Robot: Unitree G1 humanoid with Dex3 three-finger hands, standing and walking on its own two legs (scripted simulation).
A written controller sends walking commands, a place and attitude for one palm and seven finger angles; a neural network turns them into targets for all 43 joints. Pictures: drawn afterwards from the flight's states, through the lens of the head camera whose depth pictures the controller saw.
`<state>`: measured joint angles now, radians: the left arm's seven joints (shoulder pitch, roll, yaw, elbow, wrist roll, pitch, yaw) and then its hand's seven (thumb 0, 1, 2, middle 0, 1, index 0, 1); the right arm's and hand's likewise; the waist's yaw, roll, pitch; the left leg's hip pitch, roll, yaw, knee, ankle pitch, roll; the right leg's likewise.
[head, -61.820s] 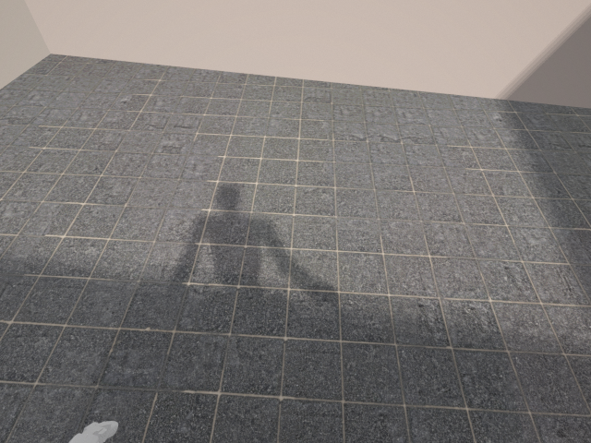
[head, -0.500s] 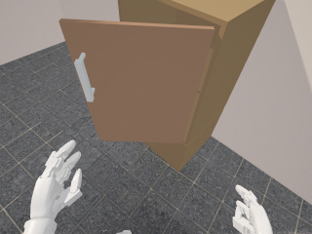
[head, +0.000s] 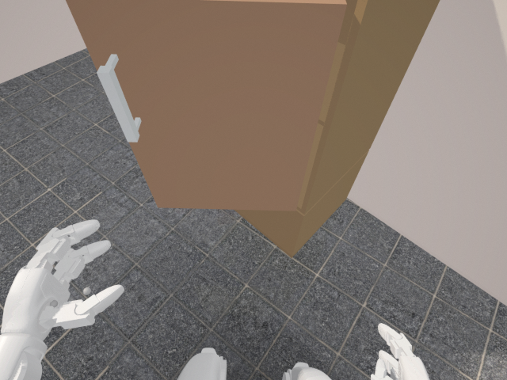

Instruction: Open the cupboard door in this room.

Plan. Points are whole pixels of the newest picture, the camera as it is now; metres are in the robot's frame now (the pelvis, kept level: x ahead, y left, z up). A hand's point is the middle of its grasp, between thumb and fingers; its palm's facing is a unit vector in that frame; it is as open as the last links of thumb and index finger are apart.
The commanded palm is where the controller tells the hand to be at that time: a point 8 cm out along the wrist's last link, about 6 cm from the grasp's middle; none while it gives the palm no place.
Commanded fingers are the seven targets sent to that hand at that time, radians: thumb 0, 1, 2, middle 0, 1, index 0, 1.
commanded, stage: raise the hand with hooked fingers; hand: left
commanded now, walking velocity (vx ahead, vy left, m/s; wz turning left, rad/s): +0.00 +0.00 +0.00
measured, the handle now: (123, 101) +0.57 +0.28 +0.09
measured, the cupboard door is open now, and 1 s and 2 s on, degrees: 42 42 42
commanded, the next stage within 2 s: move the hooked fingers beside the handle in 1.32 s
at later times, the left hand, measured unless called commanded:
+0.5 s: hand (44, 260) +0.26 +0.30 +0.08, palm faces +0.06 -1.00 -0.04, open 13.5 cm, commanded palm +0.24 +0.34 +0.09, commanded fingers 0.00 -0.50 0.30 -0.30 -1.20 -0.30 -1.20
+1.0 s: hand (30, 220) +0.30 +0.32 +0.11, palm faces +0.04 -1.00 -0.02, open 14.0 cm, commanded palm +0.27 +0.36 +0.11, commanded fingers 0.00 -0.50 0.30 -0.30 -1.20 -0.30 -1.20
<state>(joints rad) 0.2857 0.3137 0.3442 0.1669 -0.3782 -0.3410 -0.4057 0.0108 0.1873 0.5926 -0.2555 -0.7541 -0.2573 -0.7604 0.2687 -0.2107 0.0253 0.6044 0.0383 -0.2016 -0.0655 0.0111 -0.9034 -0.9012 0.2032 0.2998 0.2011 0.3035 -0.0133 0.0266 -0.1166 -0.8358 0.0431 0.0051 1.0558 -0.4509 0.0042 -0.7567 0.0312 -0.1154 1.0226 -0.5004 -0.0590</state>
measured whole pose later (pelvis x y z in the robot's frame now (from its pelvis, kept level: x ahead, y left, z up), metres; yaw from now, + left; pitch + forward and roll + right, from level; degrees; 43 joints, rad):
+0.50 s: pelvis +0.00 +0.04 +0.02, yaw +0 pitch +10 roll -3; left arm 0.14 0.35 0.34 0.22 -0.34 -0.30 -0.39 0.00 -0.39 0.35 -0.30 -1.12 -0.30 -1.13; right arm 0.25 -0.25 0.05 0.53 0.04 -0.21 -0.07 0.01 -0.90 -0.90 0.20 0.30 0.20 0.30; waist 0.01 0.01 -0.10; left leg -0.71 0.01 0.03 0.95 -0.42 0.06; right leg -0.62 0.00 -0.09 0.89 -0.44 -0.01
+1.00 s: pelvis +0.01 +0.04 +0.03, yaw +0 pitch +9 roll -3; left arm -0.05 0.43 0.42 0.40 -0.35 -0.23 -0.48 -0.01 -0.50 0.30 -0.30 -1.20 -0.30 -1.20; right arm 0.31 -0.28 0.04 0.57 0.05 -0.18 -0.07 0.01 -0.90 -0.90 0.20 0.30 0.20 0.30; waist 0.00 0.01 -0.08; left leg -0.63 0.01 0.04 0.86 -0.38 0.06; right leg -0.55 0.00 -0.08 0.79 -0.40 0.00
